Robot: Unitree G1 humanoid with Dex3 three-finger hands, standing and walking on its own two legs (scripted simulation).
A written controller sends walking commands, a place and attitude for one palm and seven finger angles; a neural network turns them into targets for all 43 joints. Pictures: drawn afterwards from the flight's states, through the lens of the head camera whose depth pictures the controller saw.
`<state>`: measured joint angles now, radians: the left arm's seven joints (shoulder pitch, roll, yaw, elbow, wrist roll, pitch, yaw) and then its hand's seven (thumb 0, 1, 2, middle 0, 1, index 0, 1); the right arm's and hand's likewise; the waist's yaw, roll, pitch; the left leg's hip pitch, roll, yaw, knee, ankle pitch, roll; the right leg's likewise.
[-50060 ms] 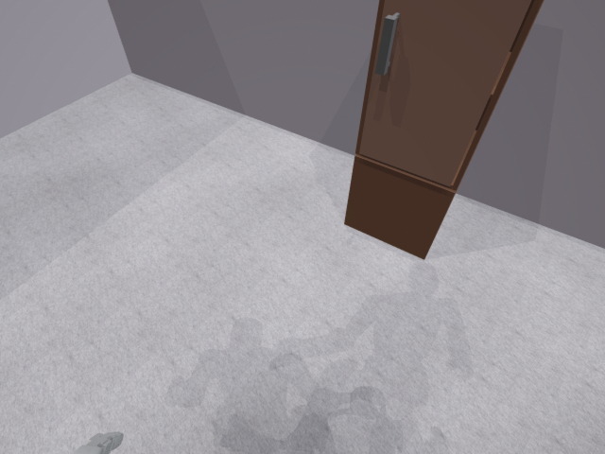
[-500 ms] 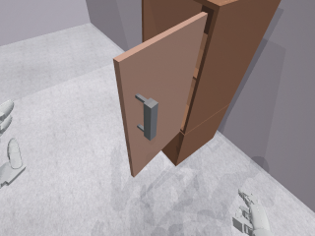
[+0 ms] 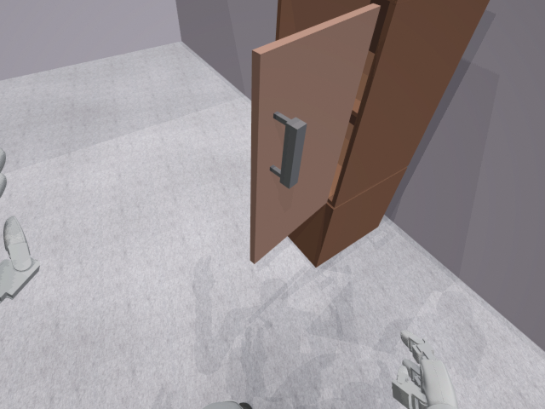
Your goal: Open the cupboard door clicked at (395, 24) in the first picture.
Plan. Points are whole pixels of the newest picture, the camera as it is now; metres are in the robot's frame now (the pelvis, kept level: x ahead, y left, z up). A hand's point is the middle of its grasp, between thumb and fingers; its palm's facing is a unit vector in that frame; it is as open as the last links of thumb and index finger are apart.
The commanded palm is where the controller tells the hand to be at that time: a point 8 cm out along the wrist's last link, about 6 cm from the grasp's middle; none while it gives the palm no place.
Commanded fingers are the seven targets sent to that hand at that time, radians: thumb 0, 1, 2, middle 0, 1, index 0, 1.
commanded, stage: stop stepping back and stand still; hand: left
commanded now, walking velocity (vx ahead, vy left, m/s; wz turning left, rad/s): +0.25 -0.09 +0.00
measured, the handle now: (284, 150) +0.55 +0.02 +0.07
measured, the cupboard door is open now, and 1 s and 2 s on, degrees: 100 100 100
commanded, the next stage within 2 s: let the arm hang, fingers relaxed in 1.76 s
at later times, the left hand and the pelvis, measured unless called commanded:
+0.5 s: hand out of the picture +0.11 +0.28 +0.17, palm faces +0.49 -0.79 -0.37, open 7.4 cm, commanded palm +0.02 +0.30 +0.19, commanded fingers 0.00 0.90 0.90 -0.20 -0.30 -0.20 -0.30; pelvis -0.12 +0.01 +0.00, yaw -2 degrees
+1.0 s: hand out of the picture +0.09 +0.20 +0.16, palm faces +0.38 -0.80 -0.46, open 7.4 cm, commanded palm +0.03 +0.25 +0.19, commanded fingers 0.00 0.90 0.90 -0.20 -0.30 -0.20 -0.30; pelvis -0.12 -0.05 +0.02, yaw -2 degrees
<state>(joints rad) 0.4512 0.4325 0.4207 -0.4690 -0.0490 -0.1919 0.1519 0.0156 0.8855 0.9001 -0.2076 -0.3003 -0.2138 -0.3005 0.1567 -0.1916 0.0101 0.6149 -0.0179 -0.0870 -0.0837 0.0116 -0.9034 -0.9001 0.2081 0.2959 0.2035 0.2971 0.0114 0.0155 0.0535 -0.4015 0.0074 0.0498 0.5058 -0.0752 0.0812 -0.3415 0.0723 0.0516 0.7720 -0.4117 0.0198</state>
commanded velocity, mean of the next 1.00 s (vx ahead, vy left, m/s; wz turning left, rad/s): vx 0.17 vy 0.04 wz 0.00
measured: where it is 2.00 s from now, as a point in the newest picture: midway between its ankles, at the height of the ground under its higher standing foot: outside the picture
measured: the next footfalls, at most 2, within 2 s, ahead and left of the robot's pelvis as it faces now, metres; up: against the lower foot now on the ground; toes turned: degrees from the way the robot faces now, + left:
right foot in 0.20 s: -0.14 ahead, -0.09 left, +0.00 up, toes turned -3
left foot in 0.40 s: -0.04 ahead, +0.13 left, +0.00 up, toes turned +2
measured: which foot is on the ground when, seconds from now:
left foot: down 0.00-0.20, up 0.22-0.38, down 0.40-0.68, up 0.70-1.00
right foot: up 0.00-0.18, down 0.20-0.42, up 0.44-0.64, down 0.66-1.00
